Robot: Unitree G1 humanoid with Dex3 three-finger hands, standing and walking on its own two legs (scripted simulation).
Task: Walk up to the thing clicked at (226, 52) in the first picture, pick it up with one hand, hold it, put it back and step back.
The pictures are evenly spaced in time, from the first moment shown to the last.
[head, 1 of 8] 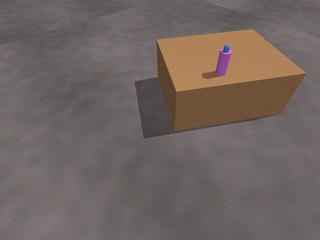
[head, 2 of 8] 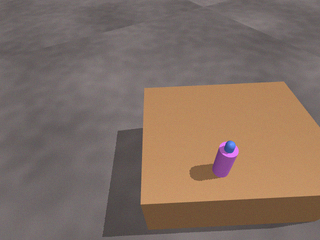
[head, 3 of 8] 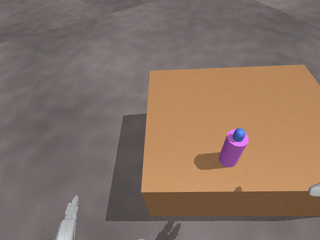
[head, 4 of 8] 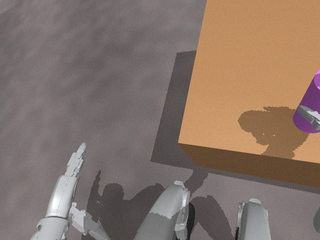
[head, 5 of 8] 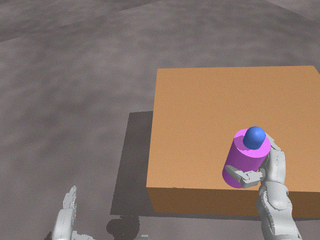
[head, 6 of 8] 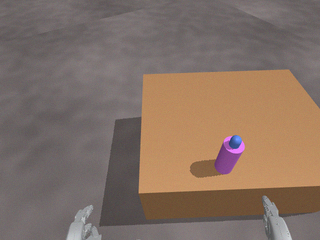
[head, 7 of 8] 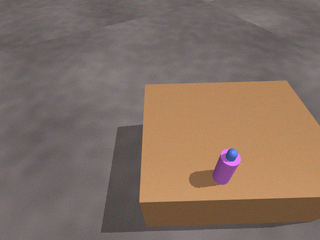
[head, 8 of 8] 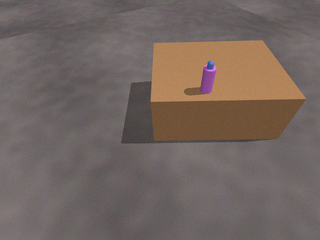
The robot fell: no
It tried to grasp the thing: yes
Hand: right
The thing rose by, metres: 0.25
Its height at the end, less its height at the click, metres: +0.00
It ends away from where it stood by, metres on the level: 0.04
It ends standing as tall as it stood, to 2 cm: yes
